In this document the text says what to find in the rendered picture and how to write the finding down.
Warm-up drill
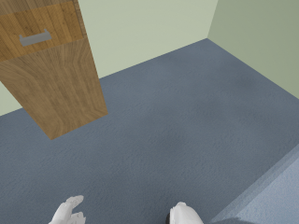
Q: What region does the right robot thigh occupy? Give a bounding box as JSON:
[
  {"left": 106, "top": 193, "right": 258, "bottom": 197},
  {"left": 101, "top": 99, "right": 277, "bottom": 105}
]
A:
[{"left": 169, "top": 205, "right": 204, "bottom": 224}]

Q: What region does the drawer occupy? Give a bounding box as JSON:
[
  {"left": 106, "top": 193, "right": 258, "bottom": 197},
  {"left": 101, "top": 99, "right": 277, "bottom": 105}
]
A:
[{"left": 0, "top": 1, "right": 83, "bottom": 62}]

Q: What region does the right robot shin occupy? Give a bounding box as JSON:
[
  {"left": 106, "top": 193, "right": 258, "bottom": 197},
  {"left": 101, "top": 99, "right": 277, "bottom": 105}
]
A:
[{"left": 175, "top": 202, "right": 186, "bottom": 207}]

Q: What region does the handle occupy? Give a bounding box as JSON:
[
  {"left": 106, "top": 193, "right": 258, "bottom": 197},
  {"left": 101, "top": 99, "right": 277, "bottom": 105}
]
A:
[{"left": 19, "top": 29, "right": 51, "bottom": 47}]

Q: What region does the cabinet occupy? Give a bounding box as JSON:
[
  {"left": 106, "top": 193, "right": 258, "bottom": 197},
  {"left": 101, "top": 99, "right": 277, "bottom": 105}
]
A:
[{"left": 0, "top": 0, "right": 108, "bottom": 140}]

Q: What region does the left robot hand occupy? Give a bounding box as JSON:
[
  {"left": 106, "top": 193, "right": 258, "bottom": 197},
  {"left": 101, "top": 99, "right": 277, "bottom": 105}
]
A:
[{"left": 52, "top": 195, "right": 86, "bottom": 224}]

